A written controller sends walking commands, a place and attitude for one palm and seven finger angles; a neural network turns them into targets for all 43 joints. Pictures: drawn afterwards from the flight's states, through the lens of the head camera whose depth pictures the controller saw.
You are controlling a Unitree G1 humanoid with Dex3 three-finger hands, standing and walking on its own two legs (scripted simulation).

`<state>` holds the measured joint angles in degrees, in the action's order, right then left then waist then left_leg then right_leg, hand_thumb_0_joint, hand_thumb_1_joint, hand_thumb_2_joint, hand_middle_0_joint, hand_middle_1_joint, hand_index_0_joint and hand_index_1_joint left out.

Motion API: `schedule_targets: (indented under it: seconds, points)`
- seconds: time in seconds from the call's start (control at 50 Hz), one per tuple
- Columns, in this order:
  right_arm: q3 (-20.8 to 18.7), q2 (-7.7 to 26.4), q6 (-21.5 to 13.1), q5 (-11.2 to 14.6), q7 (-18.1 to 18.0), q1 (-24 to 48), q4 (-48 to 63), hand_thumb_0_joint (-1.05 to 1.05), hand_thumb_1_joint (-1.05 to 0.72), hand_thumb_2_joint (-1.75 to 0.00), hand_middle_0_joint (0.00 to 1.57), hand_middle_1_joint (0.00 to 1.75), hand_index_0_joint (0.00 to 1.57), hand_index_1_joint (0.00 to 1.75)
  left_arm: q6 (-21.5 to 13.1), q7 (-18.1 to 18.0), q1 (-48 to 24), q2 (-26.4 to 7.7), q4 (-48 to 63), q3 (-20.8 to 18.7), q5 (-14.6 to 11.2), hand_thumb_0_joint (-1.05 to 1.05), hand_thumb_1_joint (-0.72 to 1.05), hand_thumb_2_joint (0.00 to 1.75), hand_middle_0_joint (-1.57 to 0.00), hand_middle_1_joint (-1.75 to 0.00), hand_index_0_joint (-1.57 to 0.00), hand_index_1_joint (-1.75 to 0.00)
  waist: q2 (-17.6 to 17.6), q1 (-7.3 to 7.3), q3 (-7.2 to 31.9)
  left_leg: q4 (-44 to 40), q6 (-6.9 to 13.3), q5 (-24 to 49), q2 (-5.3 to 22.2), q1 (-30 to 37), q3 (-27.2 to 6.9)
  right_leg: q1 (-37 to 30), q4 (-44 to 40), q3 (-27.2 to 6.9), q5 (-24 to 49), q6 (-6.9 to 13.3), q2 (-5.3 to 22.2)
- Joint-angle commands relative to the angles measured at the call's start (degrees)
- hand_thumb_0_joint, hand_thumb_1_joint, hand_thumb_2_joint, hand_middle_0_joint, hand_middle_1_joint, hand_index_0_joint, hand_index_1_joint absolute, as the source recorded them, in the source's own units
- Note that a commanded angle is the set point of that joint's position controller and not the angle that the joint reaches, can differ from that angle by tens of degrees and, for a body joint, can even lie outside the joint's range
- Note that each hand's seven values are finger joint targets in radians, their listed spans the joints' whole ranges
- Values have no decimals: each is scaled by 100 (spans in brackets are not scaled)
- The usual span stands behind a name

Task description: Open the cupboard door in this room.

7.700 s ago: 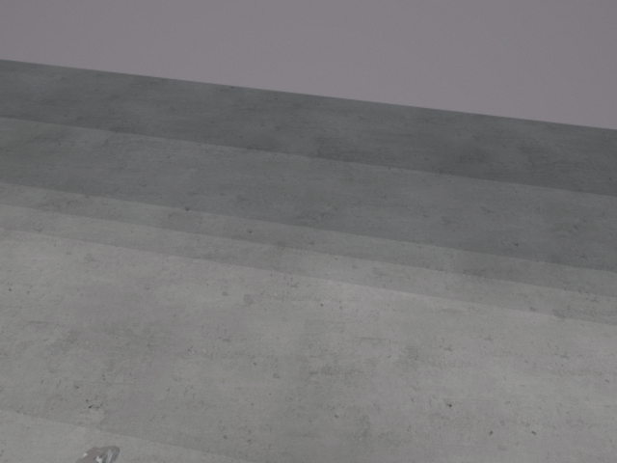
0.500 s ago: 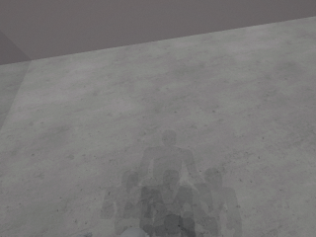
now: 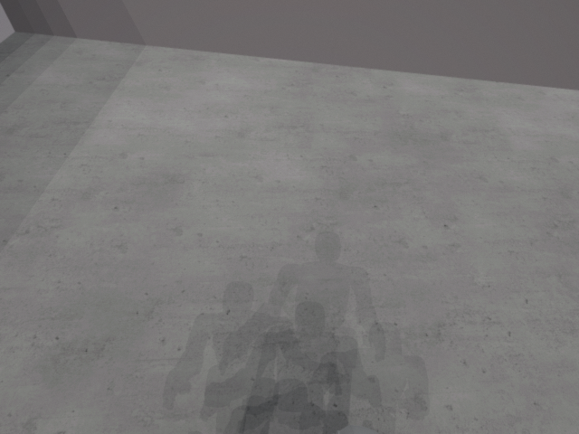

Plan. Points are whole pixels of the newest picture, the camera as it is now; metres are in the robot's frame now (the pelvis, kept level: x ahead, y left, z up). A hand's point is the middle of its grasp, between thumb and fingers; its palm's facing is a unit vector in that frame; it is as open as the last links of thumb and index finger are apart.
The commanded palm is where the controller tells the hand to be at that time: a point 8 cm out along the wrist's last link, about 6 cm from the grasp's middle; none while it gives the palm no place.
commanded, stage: turn or walk to find it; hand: left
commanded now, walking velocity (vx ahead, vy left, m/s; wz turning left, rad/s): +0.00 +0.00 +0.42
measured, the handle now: out of the picture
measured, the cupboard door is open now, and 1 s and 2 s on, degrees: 0 0 0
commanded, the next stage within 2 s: none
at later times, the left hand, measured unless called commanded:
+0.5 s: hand out of the picture +0.01 +0.15 -0.15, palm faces +0.23 -0.94 -0.27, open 7.4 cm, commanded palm none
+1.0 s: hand out of the picture -0.08 +0.21 -0.17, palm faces +0.45 -0.85 -0.26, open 7.4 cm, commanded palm none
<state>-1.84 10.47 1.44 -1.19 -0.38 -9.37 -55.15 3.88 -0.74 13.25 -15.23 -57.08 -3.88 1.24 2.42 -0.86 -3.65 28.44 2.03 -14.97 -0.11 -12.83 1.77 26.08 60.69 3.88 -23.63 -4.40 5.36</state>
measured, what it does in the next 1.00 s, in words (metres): steps on the spot, turning left: right foot, then left foot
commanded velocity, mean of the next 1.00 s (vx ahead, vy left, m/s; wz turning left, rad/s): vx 0.00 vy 0.00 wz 0.42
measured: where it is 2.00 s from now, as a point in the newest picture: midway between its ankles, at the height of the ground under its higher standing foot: outside the picture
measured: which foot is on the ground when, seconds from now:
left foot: down 0.00-0.28, up 0.30-0.70, down 0.72-1.00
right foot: up 0.00-0.26, down 0.28-0.72, up 0.74-1.00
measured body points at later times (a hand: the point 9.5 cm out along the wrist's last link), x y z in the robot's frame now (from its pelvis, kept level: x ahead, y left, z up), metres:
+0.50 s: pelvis -0.02 -0.05 +0.00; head +0.00 -0.07 +0.45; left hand +0.00 +0.20 -0.13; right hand +0.06 -0.30 -0.16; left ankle -0.08 +0.10 -0.65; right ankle +0.00 -0.14 -0.74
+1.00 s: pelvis -0.05 -0.02 +0.00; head -0.03 +0.00 +0.45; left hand -0.10 +0.25 -0.15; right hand +0.13 -0.20 -0.14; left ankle -0.09 +0.08 -0.74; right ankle +0.00 -0.15 -0.69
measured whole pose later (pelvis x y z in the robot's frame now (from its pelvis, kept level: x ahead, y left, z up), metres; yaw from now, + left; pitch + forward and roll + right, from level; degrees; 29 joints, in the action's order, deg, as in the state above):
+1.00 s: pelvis -0.05 -0.02 +0.00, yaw +26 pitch +0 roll +0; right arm -1.9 10.8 1.5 -1.4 -0.2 -9.0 -54.6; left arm 3.2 -0.9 10.2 -14.3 -54.8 -3.2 0.8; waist 0.9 0.0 -4.0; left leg 27.3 1.1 -14.0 -0.8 -12.8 -1.1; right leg 23.5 53.7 2.4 -25.9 -4.9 4.3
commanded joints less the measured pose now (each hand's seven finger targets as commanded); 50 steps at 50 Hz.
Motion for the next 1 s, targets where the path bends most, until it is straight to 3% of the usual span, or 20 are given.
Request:
schedule_targets:
  seconds: [0.0,0.08,0.16,0.2,0.22,0.24,0.26,0.28,0.32,0.36,0.5,0.58,0.62,0.66,0.68,0.7,0.72,0.78,0.82,0.98]
  points:
    - [-337,1173,-121,13,-85,-377,248,0,-90,-90,20,30,20,30,-195,-2,-296,-240,562,-39,-42,0,90,90,-20,-30,-20,-30,-982,246,450,-967,748,2560,1395,814,-1436,414,-304,-229,-43,-78,16]
    - [-387,1220,-70,-16,-63,-451,266,0,-90,-90,20,30,20,30,-207,-30,-493,-180,712,-21,-58,0,90,90,-20,-30,-20,-30,-1056,324,451,-886,825,2446,1409,727,-1788,133,-954,-236,-259,-51,-110]
    - [-417,1241,-22,-37,-35,-253,369,0,-90,-90,20,30,20,30,-254,-52,-242,-138,727,-16,-88,0,90,90,-20,-30,-20,-30,-1258,197,523,-716,728,2406,1220,259,-1959,-648,-2017,-132,-47,45,-315]
    - [-425,1184,-12,-7,-22,-172,410,0,-90,-90,20,30,20,30,-312,-65,95,-195,664,-27,-93,0,90,90,-20,-30,-20,-30,-1095,14,658,-408,550,2174,1011,-113,-1958,-1406,-3112,-98,689,80,-353]
    - [-418,1076,-16,30,-3,-127,447,0,-90,-90,20,30,20,30,-360,-86,318,-328,614,-58,-75,0,90,90,-20,-30,-20,-30,-766,-110,709,-79,296,1490,764,-610,-1793,-2064,-3838,-221,1211,115,-147]
    - [-375,729,-20,83,34,-240,524,0,-90,-90,20,30,20,30,-420,-130,430,-740,618,-134,10,0,90,90,-20,-30,-20,-30,476,-135,767,840,-81,125,151,-1588,-1149,-2761,-4356,-1323,1134,456,965]
    - [-356,605,-7,56,44,-95,695,0,-90,-90,20,30,20,30,-419,-130,386,-1086,711,-189,44,0,90,90,-20,-30,-20,-30,1397,-196,482,2070,-346,-1687,-412,-2103,-492,-2366,-4602,-2337,1575,1125,2112]
    - [-430,862,98,-6,30,-44,667,0,-90,-90,20,30,20,30,-424,-164,243,-992,779,-241,-11,0,90,90,-20,-30,-20,-30,1364,-198,477,3033,-321,-1786,-132,-1964,-775,-1733,-4712,-2307,1336,1392,2233]
    - [-457,808,183,-15,96,-144,416,0,-90,-90,20,30,20,30,-407,-137,-368,-666,896,-128,-17,0,90,90,-20,-30,-20,-30,462,130,-59,4046,-347,-1057,24,-1937,-742,-1091,-4668,-1468,903,1202,1591]
    - [-420,727,204,-31,139,-455,234,0,-90,-90,20,30,20,30,-450,-123,-556,-461,937,-55,-18,0,90,90,-20,-30,-20,-30,517,257,-24,4257,-465,-568,108,-1873,-530,-1124,-4526,-750,1265,1041,1251]
    - [-320,622,174,12,131,41,293,0,-90,-90,20,30,20,30,-445,-116,196,-651,614,-110,37,0,90,90,-20,-30,-20,-30,658,-128,177,2832,-626,-1022,216,-1624,-117,-1963,-4182,-366,2617,1183,1407]
    - [-237,548,90,78,110,188,342,0,-90,-90,20,30,20,30,-411,-111,311,-834,470,-183,63,0,90,90,-20,-30,-20,-30,886,-212,426,1680,-542,-1296,204,-1095,134,-2163,-3784,-282,3380,1289,1579]
    - [-223,540,44,80,90,-21,288,0,-90,-90,20,30,20,30,-382,-104,249,-892,438,-200,53,0,90,90,-20,-30,-20,-30,868,-91,564,889,-498,-914,120,-692,318,-2153,-3445,-93,3569,1128,1513]
    - [-243,720,-34,64,88,-400,180,0,-90,-90,20,30,20,30,-336,-88,176,-811,436,-192,-26,0,90,90,-20,-30,-20,-30,524,148,776,-476,-396,372,192,339,315,-1675,-2766,311,3067,686,1295]
    - [-332,1129,-87,31,87,-512,205,0,-90,-90,20,30,20,30,-288,-66,244,-561,515,-160,-67,0,90,90,-20,-30,-20,-30,-719,212,878,-879,-95,1313,1000,1155,-761,-651,-1829,587,1686,335,808]
    - [-439,1616,-77,5,61,-742,206,0,-90,-90,20,30,20,30,-262,-34,115,-191,752,-46,-67,0,90,90,-20,-30,-20,-30,-2069,335,746,-934,598,3210,2236,1410,-2139,543,-830,615,-1136,8,214]
    - [-447,1614,-70,-4,-18,-979,50,0,-90,-90,20,30,20,30,-180,-89,-366,-258,802,-5,-17,0,90,90,-20,-30,-20,-30,-1882,564,722,-955,862,3258,2304,991,-2158,449,-163,51,-1314,34,186]
    - [-313,1230,-89,-2,-90,-201,232,0,-90,-90,20,30,20,30,-196,-2,-355,-311,606,-62,-45,0,90,90,-20,-30,-20,-30,-1298,193,383,-857,739,2829,1637,598,-1440,528,346,-205,-334,26,176]
    - [-303,1196,-126,7,-89,-141,282,0,-90,-90,20,30,20,30,-210,16,-242,-278,517,-52,-43,0,90,90,-20,-30,-20,-30,-1114,166,450,-825,665,3062,1392,653,-1203,388,203,-188,-119,-23,102]
    - [-387,1275,-51,-28,-44,-278,337,0,-90,-90,20,30,20,30,-224,-22,-447,-176,755,-4,-73,0,90,90,-20,-30,-20,-30,-1201,262,449,-748,769,2725,1335,485,-1698,-221,-1296,-145,-263,-22,-178]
